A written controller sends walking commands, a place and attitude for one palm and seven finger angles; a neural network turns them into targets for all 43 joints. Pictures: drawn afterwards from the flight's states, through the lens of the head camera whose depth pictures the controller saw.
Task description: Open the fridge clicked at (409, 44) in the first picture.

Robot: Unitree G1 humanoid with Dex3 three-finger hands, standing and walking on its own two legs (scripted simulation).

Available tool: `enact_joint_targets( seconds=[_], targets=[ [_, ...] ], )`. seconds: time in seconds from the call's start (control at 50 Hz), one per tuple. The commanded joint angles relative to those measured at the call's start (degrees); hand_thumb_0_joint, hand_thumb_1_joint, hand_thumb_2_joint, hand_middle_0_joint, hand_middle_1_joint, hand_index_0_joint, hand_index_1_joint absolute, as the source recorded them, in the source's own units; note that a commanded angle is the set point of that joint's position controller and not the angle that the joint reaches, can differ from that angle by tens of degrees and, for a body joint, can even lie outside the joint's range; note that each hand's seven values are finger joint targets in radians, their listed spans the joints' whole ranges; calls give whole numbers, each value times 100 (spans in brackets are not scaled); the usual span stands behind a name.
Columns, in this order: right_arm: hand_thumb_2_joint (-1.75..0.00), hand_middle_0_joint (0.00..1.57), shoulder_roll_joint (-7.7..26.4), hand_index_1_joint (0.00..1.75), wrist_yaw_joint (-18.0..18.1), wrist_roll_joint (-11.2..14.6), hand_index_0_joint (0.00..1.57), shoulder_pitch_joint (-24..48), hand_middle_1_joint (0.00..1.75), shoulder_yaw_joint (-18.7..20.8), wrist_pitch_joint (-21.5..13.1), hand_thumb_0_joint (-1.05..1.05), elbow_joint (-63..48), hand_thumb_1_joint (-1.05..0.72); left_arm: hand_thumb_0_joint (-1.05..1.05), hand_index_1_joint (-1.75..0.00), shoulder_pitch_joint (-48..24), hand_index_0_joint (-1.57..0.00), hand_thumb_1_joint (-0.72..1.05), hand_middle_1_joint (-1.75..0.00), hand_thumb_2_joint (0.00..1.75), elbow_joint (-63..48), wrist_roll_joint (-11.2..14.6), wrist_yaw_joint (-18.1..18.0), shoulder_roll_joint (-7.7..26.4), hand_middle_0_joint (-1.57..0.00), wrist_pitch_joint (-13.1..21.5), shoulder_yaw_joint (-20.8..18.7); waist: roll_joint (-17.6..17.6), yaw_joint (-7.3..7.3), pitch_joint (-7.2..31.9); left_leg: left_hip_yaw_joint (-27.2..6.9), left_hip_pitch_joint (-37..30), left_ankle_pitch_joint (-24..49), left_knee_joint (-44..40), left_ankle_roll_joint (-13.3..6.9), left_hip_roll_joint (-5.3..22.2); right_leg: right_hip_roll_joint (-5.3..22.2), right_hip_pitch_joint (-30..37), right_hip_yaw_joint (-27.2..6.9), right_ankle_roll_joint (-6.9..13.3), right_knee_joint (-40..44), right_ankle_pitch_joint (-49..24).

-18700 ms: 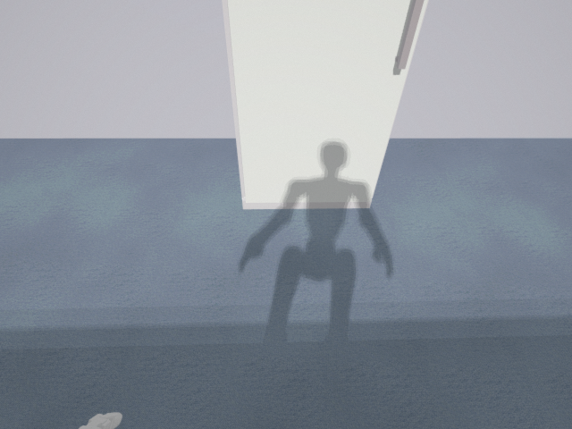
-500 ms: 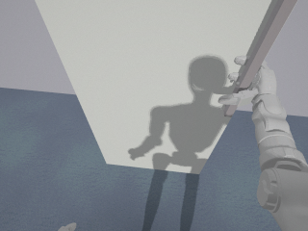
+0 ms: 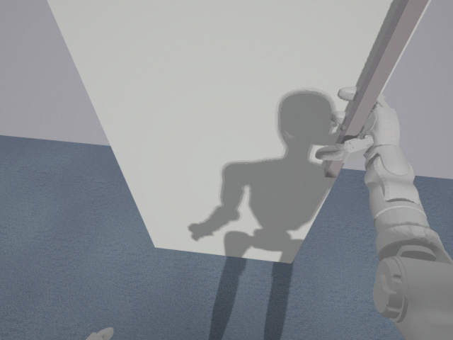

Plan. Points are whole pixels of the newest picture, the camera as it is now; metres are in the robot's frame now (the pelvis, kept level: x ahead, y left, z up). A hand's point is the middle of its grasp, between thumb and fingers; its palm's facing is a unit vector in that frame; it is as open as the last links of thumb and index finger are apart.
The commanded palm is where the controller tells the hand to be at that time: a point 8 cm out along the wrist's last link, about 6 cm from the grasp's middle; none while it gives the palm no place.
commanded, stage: grip the handle and tug to test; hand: right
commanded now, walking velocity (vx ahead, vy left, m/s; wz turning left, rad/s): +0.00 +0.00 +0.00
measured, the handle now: (375, 65) +0.51 -0.16 +0.25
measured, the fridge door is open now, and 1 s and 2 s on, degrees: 0 0 1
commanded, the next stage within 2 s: pull the door a little, standing still in 1.52 s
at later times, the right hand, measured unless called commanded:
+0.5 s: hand (346, 131) +0.45 -0.14 +0.16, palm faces +0.02 +1.00 -0.01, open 10.2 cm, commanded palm +0.43 -0.19 +0.15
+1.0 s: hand (344, 130) +0.46 -0.14 +0.15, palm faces +0.02 +1.00 +0.00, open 5.5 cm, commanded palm +0.43 -0.19 +0.15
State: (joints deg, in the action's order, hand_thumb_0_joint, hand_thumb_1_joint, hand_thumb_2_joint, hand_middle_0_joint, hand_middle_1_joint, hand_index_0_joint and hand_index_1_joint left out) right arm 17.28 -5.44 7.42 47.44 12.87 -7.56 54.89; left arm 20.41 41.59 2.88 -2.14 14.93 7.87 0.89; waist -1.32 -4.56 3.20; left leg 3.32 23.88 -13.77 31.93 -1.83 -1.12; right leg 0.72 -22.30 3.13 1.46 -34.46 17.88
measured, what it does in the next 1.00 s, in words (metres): stands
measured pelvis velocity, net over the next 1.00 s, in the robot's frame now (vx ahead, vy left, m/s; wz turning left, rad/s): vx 0.00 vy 0.00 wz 0.01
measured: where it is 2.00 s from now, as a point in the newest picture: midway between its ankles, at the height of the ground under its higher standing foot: outside the picture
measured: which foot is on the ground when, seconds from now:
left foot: down 0.00-1.00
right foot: down 0.00-1.00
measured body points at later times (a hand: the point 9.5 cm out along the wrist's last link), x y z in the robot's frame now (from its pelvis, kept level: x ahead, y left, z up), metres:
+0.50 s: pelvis -0.01 +0.00 +0.00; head +0.02 +0.00 +0.45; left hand +0.07 +0.26 -0.11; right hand +0.44 -0.20 +0.16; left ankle +0.02 +0.10 -0.73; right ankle -0.01 -0.10 -0.73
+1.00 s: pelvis +0.00 +0.00 +0.00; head +0.02 +0.01 +0.45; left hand +0.06 +0.27 -0.11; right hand +0.45 -0.19 +0.15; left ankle +0.02 +0.10 -0.73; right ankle -0.01 -0.10 -0.73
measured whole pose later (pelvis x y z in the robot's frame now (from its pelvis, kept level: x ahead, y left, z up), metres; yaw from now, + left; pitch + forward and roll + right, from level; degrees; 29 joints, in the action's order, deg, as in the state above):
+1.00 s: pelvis +0.00 +0.00 +0.00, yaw +1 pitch +5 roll +1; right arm 18.3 -5.5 7.7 46.1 14.5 -6.7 54.4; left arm 20.2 41.6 2.9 -2.4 15.2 7.5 0.9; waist -1.3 -5.1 2.8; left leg 2.9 23.4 -13.1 31.4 -2.1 -1.6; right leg 1.1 -21.5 3.5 1.3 -33.9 17.4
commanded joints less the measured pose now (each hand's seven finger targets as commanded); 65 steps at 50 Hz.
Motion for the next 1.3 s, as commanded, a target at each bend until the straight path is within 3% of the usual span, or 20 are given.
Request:
enact_joint_targets(
  seconds=[0.0,0.08,0.22,0.28,0.34,0.38,0.46,0.56,0.58,0.68,0.78,0.84,0.9,0.94,1.0,1.06,1.08,1.16,1.22,1.28],
  targets=[
    [-30,30,1021,120,61,80,30,2830,120,66,-239,0,-1363,50,0,-30,91,-20,90,-30,90,-558,22,-82,822,-20,175,-301,215,-54,1795,-269,-935,1468,-285,11,-29,-4,680,-395,-27,455,-1447],
    [-30,30,922,120,113,80,30,2831,120,13,-224,0,-1701,50,0,-30,25,-20,90,-30,90,-592,9,-89,798,-20,170,-306,49,7,1962,-261,-999,1541,-272,-11,-35,2,875,-393,-47,447,-1646],
    [-44,33,772,125,162,50,33,2796,125,-112,-192,0,-1678,17,0,-30,-60,-20,90,-30,90,-570,20,-83,755,-20,156,-284,-22,-4,1743,-248,-884,1370,-323,-16,-35,1,877,-412,-63,488,-1504],
    [-50,35,945,127,158,58,35,2805,127,18,-176,0,-1695,3,0,-30,-56,-20,90,-30,90,-572,3,-102,793,-20,147,-283,61,11,1850,-251,-974,1356,-325,-22,-31,-12,861,-420,-56,498,-1461],
    [-56,36,807,129,130,88,36,2978,129,-94,-154,0,-1503,-11,0,-30,-60,-20,90,-30,90,-532,15,-119,763,-20,155,-262,190,-87,1682,-248,-862,1229,-368,0,-28,-12,786,-428,-46,518,-1269],
    [-60,38,914,130,125,83,38,2885,130,-9,-168,0,-1462,-20,0,-30,-66,-20,90,-30,90,-545,11,-123,801,-20,151,-263,233,-32,1664,-247,-892,1167,-373,-10,-26,-15,758,-438,-44,535,-1230],
    [-68,40,727,133,107,83,40,3051,133,-181,-250,0,-1585,-39,0,-30,-81,-20,90,-30,90,-552,9,-102,755,-20,195,-261,-92,-43,1837,-256,-830,1216,-325,-19,-21,-30,886,-435,-66,489,-1305],
    [-78,42,834,136,56,122,42,3048,136,-106,-253,0,-1262,-62,0,-30,-34,-20,90,-30,90,-508,16,-114,795,-20,204,-249,308,-119,1676,-287,-877,1147,-381,16,-10,-50,620,-402,-16,487,-1052],
    [-80,43,1081,137,63,105,43,3088,137,86,-276,0,-1250,-67,0,-30,5,-20,90,-30,90,-482,1,-120,826,-20,201,-269,300,-83,1740,-318,-940,1145,-386,7,-2,-48,609,-404,-11,476,-1050],
    [-90,45,1141,140,16,78,45,3187,140,72,-304,0,-1105,-90,0,-30,33,-20,90,-30,90,-466,2,-128,833,-20,214,-244,153,-101,1691,-359,-920,1059,-386,9,18,-75,484,-388,-4,459,-918],
    [-90,45,1489,140,-31,101,45,2938,140,402,-406,0,-1139,-90,0,-30,67,-20,90,-30,90,-512,-21,-118,852,-20,216,-254,163,13,1997,-430,-1253,1376,-311,0,33,-86,403,-341,6,417,-1124],
    [-90,45,1277,140,-56,123,45,2929,140,248,-436,0,-1340,-90,0,-30,41,-20,90,-30,90,-551,6,-110,802,-20,221,-266,78,-23,1993,-388,-1196,1531,-296,8,9,-69,528,-318,0,406,-1263],
    [-90,45,1465,140,-47,158,45,2575,140,454,-400,0,-1402,-90,0,-30,26,-20,90,-30,90,-600,10,-103,846,-20,205,-276,209,78,2012,-406,-1372,1624,-299,8,17,-63,433,-297,4,437,-1310],
    [-90,45,1250,140,-60,159,45,2734,140,230,-404,0,-1693,-90,0,-30,-29,-20,90,-30,90,-634,23,-106,805,-20,200,-274,82,32,2045,-394,-1331,1608,-313,8,5,-62,562,-294,-1,452,-1316],
    [-90,45,1377,140,-46,146,45,2425,140,343,-342,0,-1651,-90,0,-30,-43,-20,90,-30,90,-643,34,-108,835,-20,172,-284,89,82,1885,-376,-1320,1667,-324,3,0,-47,541,-277,5,466,-1390],
    [-90,45,1198,140,-39,137,45,2687,140,168,-286,0,-1678,-90,0,-30,-31,-20,90,-30,90,-623,34,-118,815,-20,164,-274,139,-20,1790,-362,-1179,1515,-378,18,-11,-45,595,-299,9,490,-1269],
    [-90,45,1342,140,-11,113,45,2640,140,284,-291,0,-1760,-90,0,-30,-34,-20,90,-30,90,-637,28,-129,840,-20,154,-299,110,36,1868,-362,-1226,1533,-363,6,-12,-32,640,-296,9,472,-1347],
    [-90,45,1133,140,-1,141,45,2404,140,177,-180,0,-1760,-90,0,-30,-81,-20,90,-30,90,-663,34,-120,804,-20,142,-279,82,65,1872,-352,-1233,1562,-374,7,-10,-48,655,-295,2,493,-1366],
    [-90,45,1238,140,7,140,45,2140,140,302,-107,0,-1862,-90,0,-30,-98,-20,90,-30,90,-699,36,-125,811,-20,100,-294,182,129,1975,-341,-1387,1760,-355,7,-1,-42,686,-279,8,500,-1545],
    [-90,45,979,140,-13,155,45,1945,140,121,-22,0,-2035,-90,0,-30,-152,-20,90,-30,90,-748,40,-114,781,-20,89,-298,78,151,1972,-322,-1386,1894,-357,-4,-8,-33,839,-271,-6,476,-1762]
  ],
)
